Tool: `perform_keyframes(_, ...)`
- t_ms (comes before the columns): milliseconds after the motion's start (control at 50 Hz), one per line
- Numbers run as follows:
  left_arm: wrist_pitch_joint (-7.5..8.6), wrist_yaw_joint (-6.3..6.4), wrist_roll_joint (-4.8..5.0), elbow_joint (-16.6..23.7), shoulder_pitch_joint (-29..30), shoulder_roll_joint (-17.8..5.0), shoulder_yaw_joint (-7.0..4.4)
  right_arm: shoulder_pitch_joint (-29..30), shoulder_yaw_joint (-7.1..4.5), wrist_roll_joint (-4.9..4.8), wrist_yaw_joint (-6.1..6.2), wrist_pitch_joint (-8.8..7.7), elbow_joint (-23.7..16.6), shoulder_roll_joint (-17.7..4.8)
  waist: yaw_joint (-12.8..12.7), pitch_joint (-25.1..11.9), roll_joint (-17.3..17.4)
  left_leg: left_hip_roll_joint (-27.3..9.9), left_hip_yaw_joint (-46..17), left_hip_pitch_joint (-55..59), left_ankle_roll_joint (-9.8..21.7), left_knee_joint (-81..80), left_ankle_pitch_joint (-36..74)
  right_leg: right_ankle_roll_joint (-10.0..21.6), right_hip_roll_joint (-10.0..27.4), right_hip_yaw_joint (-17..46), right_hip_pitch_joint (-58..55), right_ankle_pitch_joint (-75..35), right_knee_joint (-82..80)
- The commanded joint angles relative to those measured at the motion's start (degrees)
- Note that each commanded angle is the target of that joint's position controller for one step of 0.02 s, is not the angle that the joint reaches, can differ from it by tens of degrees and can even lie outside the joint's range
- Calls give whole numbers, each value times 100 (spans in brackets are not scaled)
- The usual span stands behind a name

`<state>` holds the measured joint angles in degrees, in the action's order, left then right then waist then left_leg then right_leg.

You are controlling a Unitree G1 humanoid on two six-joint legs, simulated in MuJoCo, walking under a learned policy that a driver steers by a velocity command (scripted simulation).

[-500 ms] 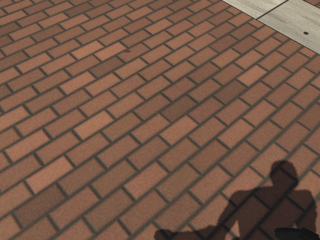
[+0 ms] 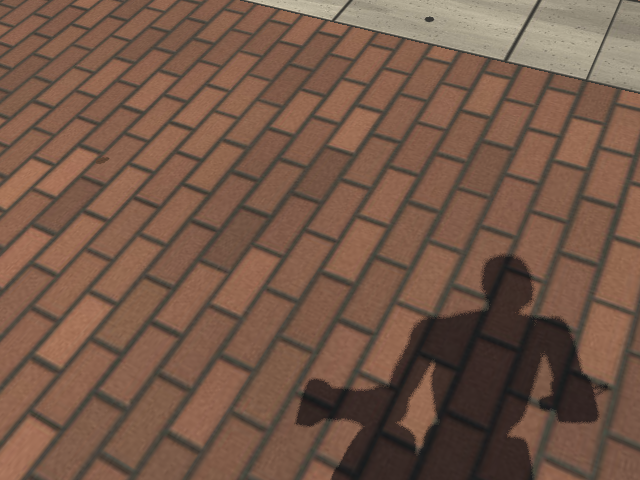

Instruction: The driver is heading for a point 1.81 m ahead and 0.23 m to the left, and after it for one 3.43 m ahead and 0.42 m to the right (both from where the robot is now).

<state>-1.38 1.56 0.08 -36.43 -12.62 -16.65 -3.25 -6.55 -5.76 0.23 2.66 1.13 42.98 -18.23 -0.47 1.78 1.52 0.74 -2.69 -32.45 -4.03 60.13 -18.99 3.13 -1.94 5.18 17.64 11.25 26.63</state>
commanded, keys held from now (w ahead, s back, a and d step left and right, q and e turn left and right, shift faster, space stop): e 0.08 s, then no key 0.06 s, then q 0.62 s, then w+q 0.20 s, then w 0.02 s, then w+e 0.02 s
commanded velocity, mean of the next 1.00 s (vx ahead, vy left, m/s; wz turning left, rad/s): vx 0.05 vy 0.00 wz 0.19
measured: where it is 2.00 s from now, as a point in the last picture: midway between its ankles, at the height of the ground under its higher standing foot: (260, 438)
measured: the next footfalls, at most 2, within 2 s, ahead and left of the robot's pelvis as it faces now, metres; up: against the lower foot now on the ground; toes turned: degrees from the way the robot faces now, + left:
left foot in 0.24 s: +0.06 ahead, +0.15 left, +0.00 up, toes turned -9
left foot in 0.90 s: +0.01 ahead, +0.18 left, +0.00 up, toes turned +15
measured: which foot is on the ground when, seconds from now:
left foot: up 0.00-0.22, down 0.24-0.60, up 0.62-0.88, down 0.90-1.00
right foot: down 0.00-0.90, up 0.92-1.00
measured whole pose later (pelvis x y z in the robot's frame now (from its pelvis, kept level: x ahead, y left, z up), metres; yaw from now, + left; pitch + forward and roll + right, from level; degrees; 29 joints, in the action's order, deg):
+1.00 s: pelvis +0.02 +0.09 -0.01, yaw +17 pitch +2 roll -2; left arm 2.1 0.2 1.1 -38.4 -11.1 -17.7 -4.9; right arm -18.5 -3.1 -0.4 -1.3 -1.0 38.8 -15.6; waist 0.7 -0.5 -2.6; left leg 1.7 -0.5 -15.2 4.3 33.8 -20.8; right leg 0.3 2.4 0.7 28.5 24.7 60.6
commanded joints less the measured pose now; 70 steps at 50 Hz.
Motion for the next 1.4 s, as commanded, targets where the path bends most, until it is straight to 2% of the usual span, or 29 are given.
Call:
perform_keyframes(20, 40, 89, 25, 424, 59, -1014, -299, 317, -28, -20, -26, -121, -447, -280, -59, -720, -947, -17, -229, -328, -90, -767, 102, 905, 1257, 1560, -1207, -1302, -609)
perform_keyframes(140, -47, 19, -5, 521, 208, -1030, -316, 187, -8, -84, -169, -204, -390, -358, -128, -752, -1089, 66, -179, 692, -23, -1837, -216, 1005, 1240, 2033, -827, -1392, -438)
perform_keyframes(180, -61, -5, -10, 496, 287, -865, -238, 47, 26, -85, -230, -227, -351, -329, -104, -857, -1070, -35, -82, 1076, 56, -2276, -124, 961, 1257, 2008, -879, -1759, -262)
perform_keyframes(220, -53, -14, 8, 413, 392, -508, -81, -200, 118, -21, -314, -272, -256, -96, 137, -867, -893, -146, -2, 2071, 234, -3784, 1117, 639, 1001, 1711, -559, -1442, -111)
perform_keyframes(240, -8, -26, -79, 264, 72, -271, -4, -183, 152, 91, -335, -288, -253, -140, 16, -892, -612, -456, -336, 2591, 369, -4053, 1809, 317, 759, 1455, -326, -711, -42)
perform_keyframes(260, 49, -47, -248, 179, -365, -211, 16, -26, 127, 167, -324, -288, -355, -518, -408, -883, 380, -1184, -1227, 2735, 733, -4010, 2873, -7, 213, 842, -103, 482, 546)
perform_keyframes(280, 91, -57, -261, 207, -384, -300, -16, 399, 199, 198, -329, -287, -351, -394, -651, -592, 905, -1420, -1488, 1849, 1314, -4058, 2351, -279, 118, 488, -413, 890, 107)
perform_keyframes(300, 118, -38, -284, 124, -116, -555, -65, 570, 217, 118, -348, -295, -447, -248, -432, -391, 709, -1069, -1316, 1602, 1216, -4135, 1379, -409, 162, 418, -672, 475, -17)
perform_keyframes(340, 103, 12, -196, 159, 383, -678, -148, 253, 152, 28, -340, -318, -371, -561, -124, -252, 608, -763, -1206, 1525, 921, -4123, 796, -371, 72, 285, -695, 149, 186)
perform_keyframes(480, 204, 58, -97, 181, 283, -432, -219, 37, 46, -123, -168, -128, -578, -764, 9, -356, 543, -802, -1940, 1794, 1262, -3716, 1555, -408, -4, -127, -333, 159, 448)
perform_keyframes(560, 242, 7, -77, 179, 114, -518, -331, 121, 6, -163, -159, -11, -824, -727, -5, -499, 70, -418, -1803, 1345, 1076, -3215, 1482, -199, 235, -31, -747, -157, 243)
perform_keyframes(600, 217, 14, -105, 173, -72, -730, -412, 100, 24, -180, -179, 7, -920, -597, -18, -488, -689, 79, -1106, 630, 695, -2357, 760, 270, 937, 651, -1184, -528, -265)
perform_keyframes(640, 243, 63, -170, 266, -65, -839, -413, -17, -18, -148, -230, 15, -950, -615, -70, -568, -1525, 266, -302, -119, 329, -251, -1606, 1331, 2522, 1987, -1403, -2001, -731)
perform_keyframes(660, 268, 95, -160, 338, -9, -758, -356, -44, -113, -137, -252, 31, -937, -793, -49, -544, -1012, 53, -344, -246, 210, 729, -1808, 1502, 2681, 1918, -1238, -2433, -711)
perform_keyframes(700, 262, 119, -56, 359, 409, -786, -347, -174, -62, -186, -273, 130, -860, -543, 139, -349, -543, -229, -254, -207, 91, 572, -1180, 1043, 2110, 916, -1028, -2107, -638)
perform_keyframes(760, 140, 121, -61, 316, 464, -953, -402, 14, 69, -180, -352, 175, -1009, -269, -26, -381, -902, -302, 258, 382, 4, -433, -716, 842, 1652, -24, -861, -2129, -593)
perform_keyframes(820, 108, 51, 54, 231, 211, -1095, -459, 14, 57, -218, -448, 181, -1136, -396, -176, -619, -1111, -225, 616, 1081, 217, -1567, -491, 782, 1761, -162, -717, -36, -814)
perform_keyframes(860, 146, -11, 155, 184, 301, -1044, -430, -568, -6, -203, -468, 151, -934, -452, 137, -590, -995, 5, 937, 1981, 492, -2602, 49, 578, 1720, -333, -197, 1284, -592)
perform_keyframes(880, 168, -36, 126, 125, 207, -805, -364, -1118, -79, -202, -433, 121, -677, -545, 285, -625, -696, 211, 970, 2733, 629, -2892, -56, 374, 1509, -638, 302, 1790, -33)
perform_keyframes(900, 199, -90, 17, 163, 311, -405, -250, -1791, -191, -220, -380, 66, -487, -830, 507, -530, 324, -374, -173, 3535, 979, -3449, -521, -57, 1094, -1275, 1339, 2132, 1686)
perform_keyframes(920, 295, -101, -95, 695, 853, -147, -147, -1941, -315, -122, -375, -97, -711, -1710, 542, -286, 1761, -1982, -3794, 3839, 2157, -4491, -1730, -443, 112, -1024, 3518, 2839, 3564)
perform_keyframes(940, 471, -115, 133, 784, 1214, -538, -230, -1777, -216, 23, -415, -302, -825, -1380, 712, -208, 1006, -2336, -4482, 3449, 2595, -5151, -2348, -330, 269, -28, 3778, 2514, 4154)
perform_keyframes(960, 566, -158, 260, 729, 1166, -776, -295, -1486, -89, 21, -395, -407, -814, -1040, 458, 176, 823, -2190, -4012, 3192, 2377, -5202, -2469, -203, 465, 55, 3791, 1835, 4091)
perform_keyframes(1000, 635, -153, 20, 365, 749, -810, -330, -1058, 58, -58, -314, -433, -832, -647, 182, 258, 535, -1647, -2672, 2989, 1843, -4963, -1243, -255, 735, -83, 3398, 633, 3599)
perform_keyframes(1020, 637, -179, -28, 261, 650, -751, -326, -1014, 101, -20, -275, -435, -830, -586, 143, 204, 616, -1395, -2154, 2851, 1695, -5016, -650, -323, 775, -157, 3067, 165, 3408)
perform_keyframes(1120, 580, -275, 52, 43, 842, -389, -164, -1527, 136, 4, -200, -524, -508, -571, 362, 58, 302, -1140, -786, 3234, 1415, -5117, 1465, -486, 703, -420, 2841, -1179, 2401)
perform_keyframes(1300, 687, -621, 173, 335, 1800, -194, 45, -1882, 108, -30, -198, -497, -24, -728, 712, 645, 210, -1407, 196, 3714, 1309, -5202, 2606, -128, 383, -726, 2529, -1449, 573)
perform_keyframes(1360, 702, -670, 123, 354, 1548, -369, -22, -1805, 82, -30, -119, -425, -13, -878, 425, 104, 507, -1424, 496, 4180, 1147, -4234, 5819, 205, -67, -1116, 1771, -755, 500)
perform_keyframes(1400, 655, -596, 132, 103, 295, -799, -234, -1663, 64, -1, -30, -321, -75, -1016, -287, -783, 634, -1283, 726, 4020, 954, -2475, 7436, 519, -450, -1274, 105, -628, 382)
